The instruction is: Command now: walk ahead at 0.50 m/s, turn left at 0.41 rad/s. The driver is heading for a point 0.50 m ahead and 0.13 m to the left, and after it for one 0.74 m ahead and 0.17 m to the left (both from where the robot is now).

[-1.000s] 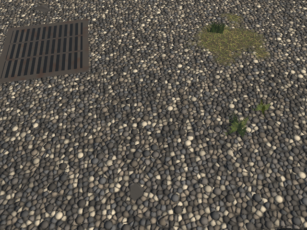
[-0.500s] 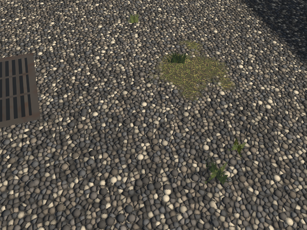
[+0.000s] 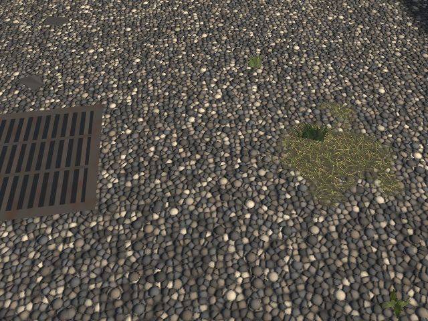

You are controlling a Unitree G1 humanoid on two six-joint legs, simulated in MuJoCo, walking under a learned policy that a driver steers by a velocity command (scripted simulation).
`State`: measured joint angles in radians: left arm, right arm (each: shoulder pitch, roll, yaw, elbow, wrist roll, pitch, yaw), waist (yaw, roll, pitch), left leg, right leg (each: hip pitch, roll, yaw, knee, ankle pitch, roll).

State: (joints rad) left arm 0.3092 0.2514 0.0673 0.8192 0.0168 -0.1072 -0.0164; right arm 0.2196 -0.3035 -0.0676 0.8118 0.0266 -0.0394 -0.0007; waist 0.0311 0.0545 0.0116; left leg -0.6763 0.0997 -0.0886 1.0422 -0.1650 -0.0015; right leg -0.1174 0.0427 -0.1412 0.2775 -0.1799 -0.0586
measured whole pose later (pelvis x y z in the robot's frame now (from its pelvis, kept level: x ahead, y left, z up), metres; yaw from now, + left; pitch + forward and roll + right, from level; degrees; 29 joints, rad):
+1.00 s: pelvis +0.45 +0.09 -0.01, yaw +25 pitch +0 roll +0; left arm 0.12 0.21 0.02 0.78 0.02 -0.02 -0.02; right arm 0.22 -0.26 -0.05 0.75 0.00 0.04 -0.03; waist 0.01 0.02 0.05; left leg -0.33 0.03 -0.07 0.68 -0.36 -0.05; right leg -0.37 0.03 -0.02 0.48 -0.12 -0.04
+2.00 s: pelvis +0.48 +0.14 -0.01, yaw +5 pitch +1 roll +0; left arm 0.15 0.31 0.08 0.73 -0.01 0.04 0.04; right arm 0.21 -0.26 -0.07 0.73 -0.04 -0.02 -0.02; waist 0.00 -0.04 0.01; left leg -0.27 -0.03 -0.06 0.50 -0.25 0.02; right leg -0.45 0.14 0.20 0.75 -0.41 0.00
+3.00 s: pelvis +0.55 +0.17 +0.00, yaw +3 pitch +0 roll -1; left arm 0.19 0.29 0.06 0.90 -0.01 -0.02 0.02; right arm 0.32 -0.23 -0.03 0.92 -0.01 -0.07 0.00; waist -0.02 -0.03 0.03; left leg -0.12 -0.03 0.03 0.37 -0.25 0.06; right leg -0.42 -0.02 0.02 0.91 -0.35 0.03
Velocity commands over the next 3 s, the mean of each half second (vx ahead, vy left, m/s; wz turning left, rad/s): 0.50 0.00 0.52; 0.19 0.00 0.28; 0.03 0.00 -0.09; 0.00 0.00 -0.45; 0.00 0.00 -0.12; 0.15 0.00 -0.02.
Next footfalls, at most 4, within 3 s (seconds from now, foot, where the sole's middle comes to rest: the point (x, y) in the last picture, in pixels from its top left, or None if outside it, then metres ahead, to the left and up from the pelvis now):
0.28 left None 0.31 0.16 -0.78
0.74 right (221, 288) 0.60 0.05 -0.78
1.04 left None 0.44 0.25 -0.78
1.94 left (157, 305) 0.55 0.25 -0.78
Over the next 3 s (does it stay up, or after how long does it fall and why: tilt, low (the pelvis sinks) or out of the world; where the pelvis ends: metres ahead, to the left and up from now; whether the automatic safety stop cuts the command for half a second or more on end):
stays up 0.55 0.17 0.00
